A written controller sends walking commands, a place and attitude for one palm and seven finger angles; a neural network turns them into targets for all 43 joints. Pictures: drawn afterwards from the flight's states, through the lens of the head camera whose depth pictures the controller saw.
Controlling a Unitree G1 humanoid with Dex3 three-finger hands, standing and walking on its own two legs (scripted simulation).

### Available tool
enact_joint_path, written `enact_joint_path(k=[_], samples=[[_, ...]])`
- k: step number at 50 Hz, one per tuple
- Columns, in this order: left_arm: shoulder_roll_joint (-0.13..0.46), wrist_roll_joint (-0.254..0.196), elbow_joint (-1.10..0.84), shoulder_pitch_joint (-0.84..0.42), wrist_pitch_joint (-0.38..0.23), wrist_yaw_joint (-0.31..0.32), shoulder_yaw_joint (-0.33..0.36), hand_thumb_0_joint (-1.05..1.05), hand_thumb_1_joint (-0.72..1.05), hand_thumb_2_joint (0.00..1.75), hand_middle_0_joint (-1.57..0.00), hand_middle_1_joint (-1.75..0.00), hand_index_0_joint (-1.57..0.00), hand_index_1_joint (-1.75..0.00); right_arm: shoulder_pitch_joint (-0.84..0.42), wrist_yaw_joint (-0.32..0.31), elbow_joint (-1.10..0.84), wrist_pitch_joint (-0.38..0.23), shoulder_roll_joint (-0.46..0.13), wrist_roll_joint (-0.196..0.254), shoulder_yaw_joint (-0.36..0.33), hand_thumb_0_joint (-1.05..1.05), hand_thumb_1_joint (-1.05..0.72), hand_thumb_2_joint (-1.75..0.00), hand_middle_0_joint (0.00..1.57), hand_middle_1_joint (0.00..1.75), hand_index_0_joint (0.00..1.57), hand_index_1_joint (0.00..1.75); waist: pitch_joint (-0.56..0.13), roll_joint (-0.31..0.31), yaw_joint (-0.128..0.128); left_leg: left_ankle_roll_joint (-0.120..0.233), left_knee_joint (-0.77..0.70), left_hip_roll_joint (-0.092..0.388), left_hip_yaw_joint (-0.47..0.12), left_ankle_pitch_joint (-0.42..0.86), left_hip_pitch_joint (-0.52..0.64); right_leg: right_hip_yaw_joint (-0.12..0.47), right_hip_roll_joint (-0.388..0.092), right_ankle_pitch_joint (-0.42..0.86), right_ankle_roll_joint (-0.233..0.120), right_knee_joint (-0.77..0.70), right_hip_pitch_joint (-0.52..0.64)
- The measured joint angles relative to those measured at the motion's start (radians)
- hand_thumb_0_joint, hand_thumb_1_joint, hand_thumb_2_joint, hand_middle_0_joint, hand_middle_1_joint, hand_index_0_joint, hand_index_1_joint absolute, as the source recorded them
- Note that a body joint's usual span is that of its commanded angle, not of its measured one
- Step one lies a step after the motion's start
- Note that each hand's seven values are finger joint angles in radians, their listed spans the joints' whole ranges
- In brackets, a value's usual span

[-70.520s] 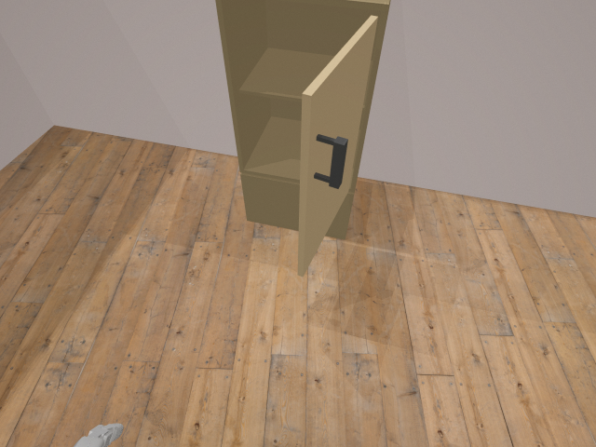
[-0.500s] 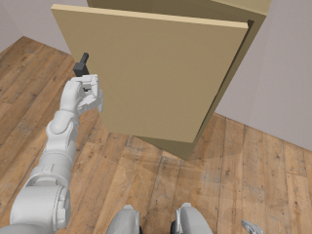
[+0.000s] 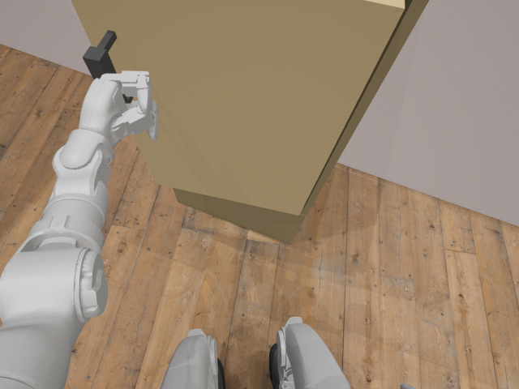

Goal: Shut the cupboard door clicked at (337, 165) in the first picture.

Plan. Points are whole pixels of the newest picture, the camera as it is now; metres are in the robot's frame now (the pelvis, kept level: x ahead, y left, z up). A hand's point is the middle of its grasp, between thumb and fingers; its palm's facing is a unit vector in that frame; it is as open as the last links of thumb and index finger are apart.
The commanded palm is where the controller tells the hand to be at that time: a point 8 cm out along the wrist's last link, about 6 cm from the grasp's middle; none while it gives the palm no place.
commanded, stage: push the door shut along its arc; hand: left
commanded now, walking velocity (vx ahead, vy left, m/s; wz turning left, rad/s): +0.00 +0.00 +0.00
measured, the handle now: (116, 77) +0.58 +0.18 +0.07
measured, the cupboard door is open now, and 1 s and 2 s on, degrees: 9 0 0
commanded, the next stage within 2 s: pull the fist back off the door in 0.98 s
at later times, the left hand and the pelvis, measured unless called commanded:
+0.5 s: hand (184, 84) +0.56 +0.07 +0.08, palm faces -0.38 -0.93 -0.01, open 3.0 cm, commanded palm +0.56 +0.12 +0.07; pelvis +0.01 +0.00 -0.01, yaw -1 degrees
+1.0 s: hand (191, 78) +0.57 +0.07 +0.08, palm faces -0.44 -0.90 -0.04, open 3.0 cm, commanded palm +0.61 +0.06 +0.07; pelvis -0.01 -0.01 -0.03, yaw +0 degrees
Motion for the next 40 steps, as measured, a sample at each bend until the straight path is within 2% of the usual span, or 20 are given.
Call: enact_joint_path(k=[7,14,21,26,33,40], samples=[[0.034,0.008,0.012,-0.062,0.038,-0.030,-0.002,0.02,0.90,0.90,-1.29,-1.50,-1.30,-1.50,0.015,0.003,0.008,0.001,0.002,-0.006,0.002,0.01,-0.90,-0.90,0.20,0.30,0.20,0.30,0.001,0.005,-0.013,0.000,0.017,0.004,-0.005,-0.007,-0.036,-0.004,0.004,-0.003,0.000,0.009,-0.032],[0.012,0.016,0.013,-0.101,0.074,-0.054,-0.032,0.02,0.91,0.90,-1.29,-1.50,-1.30,-1.50,0.023,0.006,0.014,0.005,0.002,-0.009,0.001,0.01,-0.90,-0.90,0.20,0.30,0.20,0.30,-0.004,0.013,-0.024,0.000,0.011,0.006,-0.006,-0.013,-0.034,-0.005,0.007,-0.007,0.000,0.000,-0.029],[0.030,0.045,0.074,-0.179,0.091,-0.036,0.018,0.02,0.90,0.90,-1.30,-1.50,-1.30,-1.50,0.018,0.008,-0.011,-0.001,0.003,-0.018,0.011,0.01,-0.90,-0.90,0.20,0.30,0.20,0.30,0.001,0.017,-0.061,-0.003,0.025,0.016,0.000,-0.022,-0.054,0.001,0.016,-0.012,-0.003,0.016,-0.055],[0.068,0.063,0.077,-0.201,0.088,-0.050,0.035,0.00,0.86,0.90,-1.29,-1.50,-1.29,-1.50,0.026,0.009,-0.016,0.002,0.006,-0.022,0.012,0.01,-0.90,-0.90,0.20,0.30,0.20,0.30,0.003,0.018,-0.068,-0.007,0.046,0.022,0.003,-0.031,-0.083,0.004,0.022,-0.020,-0.008,0.041,-0.090],[0.096,0.061,0.093,-0.260,0.128,-0.085,-0.003,-0.03,0.87,0.91,-1.29,-1.50,-1.29,-1.50,0.029,0.002,0.011,-0.002,0.009,-0.021,0.013,0.01,-0.90,-0.90,0.20,0.30,0.20,0.30,0.011,0.019,-0.063,-0.014,0.064,0.023,-0.011,-0.031,-0.115,-0.009,0.022,-0.024,-0.016,0.057,-0.117],[0.122,0.065,0.147,-0.357,0.171,-0.089,-0.047,-0.02,0.89,0.94,-1.29,-1.50,-1.30,-1.50,0.022,-0.010,0.033,-0.035,0.004,-0.032,0.013,0.01,-0.90,-0.90,0.20,0.30,0.20,0.30,0.012,0.017,-0.080,-0.020,0.088,0.022,-0.032,-0.028,-0.162,-0.030,0.021,-0.023,-0.024,0.072,-0.153]])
